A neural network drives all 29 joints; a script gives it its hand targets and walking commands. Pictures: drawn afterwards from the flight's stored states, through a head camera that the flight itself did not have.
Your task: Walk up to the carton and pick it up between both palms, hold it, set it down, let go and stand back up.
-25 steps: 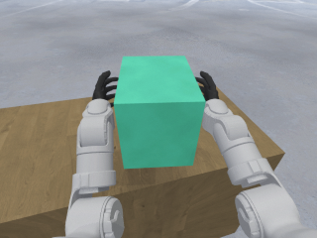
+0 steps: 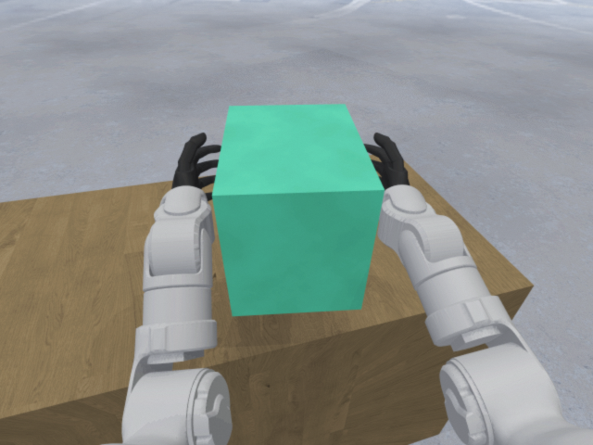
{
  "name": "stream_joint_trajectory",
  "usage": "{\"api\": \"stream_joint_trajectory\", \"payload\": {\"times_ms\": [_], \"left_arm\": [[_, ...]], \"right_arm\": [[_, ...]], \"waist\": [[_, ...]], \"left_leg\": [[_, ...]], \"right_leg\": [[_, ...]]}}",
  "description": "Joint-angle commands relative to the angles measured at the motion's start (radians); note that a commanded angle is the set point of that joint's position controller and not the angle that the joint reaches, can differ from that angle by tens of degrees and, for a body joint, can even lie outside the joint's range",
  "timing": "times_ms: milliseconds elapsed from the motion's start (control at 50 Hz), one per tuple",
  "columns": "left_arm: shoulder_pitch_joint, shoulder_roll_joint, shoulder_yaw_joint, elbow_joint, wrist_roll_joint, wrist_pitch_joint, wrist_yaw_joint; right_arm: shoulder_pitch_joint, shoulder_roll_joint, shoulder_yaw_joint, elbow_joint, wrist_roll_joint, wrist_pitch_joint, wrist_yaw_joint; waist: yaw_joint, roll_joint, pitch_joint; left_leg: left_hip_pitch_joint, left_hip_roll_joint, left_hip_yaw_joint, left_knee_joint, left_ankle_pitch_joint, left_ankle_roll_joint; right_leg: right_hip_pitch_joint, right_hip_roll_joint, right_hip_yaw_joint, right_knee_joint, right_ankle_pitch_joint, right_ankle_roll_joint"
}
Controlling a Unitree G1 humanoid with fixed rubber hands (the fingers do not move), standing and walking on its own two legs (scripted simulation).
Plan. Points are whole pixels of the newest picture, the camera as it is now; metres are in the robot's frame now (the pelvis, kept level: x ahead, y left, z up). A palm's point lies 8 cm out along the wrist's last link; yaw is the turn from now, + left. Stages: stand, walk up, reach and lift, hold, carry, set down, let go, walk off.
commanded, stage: hold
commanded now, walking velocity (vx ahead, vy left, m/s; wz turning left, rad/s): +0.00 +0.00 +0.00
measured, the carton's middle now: (292, 203) +0.38 +0.01 +0.19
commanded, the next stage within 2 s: none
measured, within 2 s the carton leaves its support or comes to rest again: neither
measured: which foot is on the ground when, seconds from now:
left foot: down 0.00-1.00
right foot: down 0.00-1.00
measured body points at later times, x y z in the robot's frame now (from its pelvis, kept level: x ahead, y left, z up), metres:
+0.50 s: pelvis +0.00 +0.00 +0.00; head -0.06 +0.02 +0.45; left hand +0.38 +0.15 +0.22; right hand +0.39 -0.11 +0.21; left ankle +0.06 +0.12 -0.74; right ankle -0.01 -0.11 -0.74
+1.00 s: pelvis +0.01 +0.01 +0.00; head -0.05 +0.03 +0.45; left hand +0.38 +0.15 +0.21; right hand +0.39 -0.11 +0.21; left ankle +0.06 +0.12 -0.74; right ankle -0.01 -0.11 -0.74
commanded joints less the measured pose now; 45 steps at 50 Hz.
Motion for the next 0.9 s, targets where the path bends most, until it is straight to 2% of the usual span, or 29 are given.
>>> {"api": "stream_joint_trajectory", "payload": {"times_ms": [0,60,140,200,300,320,340,360,440,520,600,700,880], "left_arm": [[-0.818,-0.635,-0.563,-0.162,-0.185,-0.087,-0.140],[-0.824,-0.640,-0.581,-0.179,-0.191,-0.086,-0.142],[-0.793,-0.628,-0.561,-0.166,-0.180,-0.079,-0.144],[-0.807,-0.633,-0.571,-0.182,-0.183,-0.080,-0.142],[-0.787,-0.631,-0.566,-0.164,-0.177,-0.074,-0.149],[-0.775,-0.569,-0.503,-0.097,-0.110,-0.062,-0.148],[-0.781,-0.583,-0.516,-0.090,-0.118,-0.063,-0.148],[-0.782,-0.605,-0.529,-0.110,-0.132,-0.067,-0.150],[-0.840,-0.651,-0.600,-0.176,-0.195,-0.082,-0.138],[-0.817,-0.646,-0.603,-0.169,-0.199,-0.078,-0.142],[-0.800,-0.643,-0.609,-0.177,-0.195,-0.070,-0.149],[-0.797,-0.648,-0.641,-0.224,-0.205,-0.066,-0.144],[-0.767,-0.647,-0.649,-0.253,-0.192,-0.060,-0.131]], "right_arm": [[-0.894,0.701,0.314,-0.413,0.117,-0.074,0.106],[-0.891,0.696,0.308,-0.415,0.113,-0.075,0.105],[-0.876,0.693,0.320,-0.410,0.121,-0.071,0.105],[-0.885,0.688,0.319,-0.418,0.124,-0.071,0.104],[-0.886,0.693,0.325,-0.429,0.123,-0.070,0.102],[-0.965,0.719,0.350,-0.387,0.113,-0.067,0.095],[-0.934,0.722,0.341,-0.377,0.112,-0.067,0.094],[-0.952,0.737,0.342,-0.396,0.109,-0.075,0.094],[-0.969,0.762,0.348,-0.454,0.132,-0.082,0.090],[-0.906,0.736,0.323,-0.417,0.121,-0.063,0.081],[-0.868,0.714,0.297,-0.395,0.107,-0.051,0.082],[-0.869,0.714,0.322,-0.435,0.124,-0.049,0.079],[-0.888,0.719,0.363,-0.487,0.137,-0.060,0.086]], "waist": [[-0.010,0.078,-0.502],[-0.019,0.086,-0.509],[-0.003,0.079,-0.498],[-0.016,0.079,-0.505],[-0.002,0.076,-0.472],[0.088,0.035,-0.437],[0.053,0.034,-0.430],[0.069,0.042,-0.450],[0.026,0.076,-0.548],[-0.011,0.078,-0.516],[-0.032,0.096,-0.492],[-0.037,0.121,-0.517],[0.002,0.111,-0.528]], "left_leg": [[0.360,-0.030,0.013,0.002,0.256,-0.020],[0.366,-0.028,0.015,0.000,0.249,-0.023],[0.360,-0.029,0.015,-0.004,0.263,-0.021],[0.372,-0.028,0.011,0.005,0.277,-0.025],[0.350,-0.033,0.019,-0.003,0.262,-0.018],[0.313,-0.046,0.009,-0.019,0.232,0.014],[0.317,-0.040,0.021,-0.032,0.208,0.014],[0.302,-0.040,0.016,-0.031,0.212,0.015],[0.350,-0.040,0.017,0.017,0.305,-0.013],[0.340,-0.040,0.019,0.008,0.267,-0.023],[0.323,-0.035,0.019,-0.004,0.250,-0.035],[0.345,-0.031,0.008,0.017,0.322,-0.057],[0.368,-0.027,0.002,0.025,0.368,-0.049]], "right_leg": [[-0.106,0.021,-0.022,-0.065,0.227,0.092],[-0.113,0.023,-0.023,-0.065,0.216,0.089],[-0.089,0.022,-0.024,-0.063,0.235,0.093],[-0.103,0.026,-0.027,-0.063,0.239,0.092],[-0.095,0.020,-0.021,-0.069,0.241,0.095],[-0.081,0.014,-0.012,-0.085,0.192,0.107],[-0.094,0.021,-0.010,-0.081,0.185,0.108],[-0.086,0.018,-0.013,-0.078,0.170,0.106],[-0.092,0.023,-0.013,-0.070,0.237,0.103],[-0.099,0.016,-0.015,-0.074,0.222,0.109],[-0.088,0.017,-0.020,-0.072,0.198,0.101],[-0.075,0.026,-0.030,-0.060,0.245,0.096],[-0.073,0.040,-0.034,-0.059,0.240,0.090]]}}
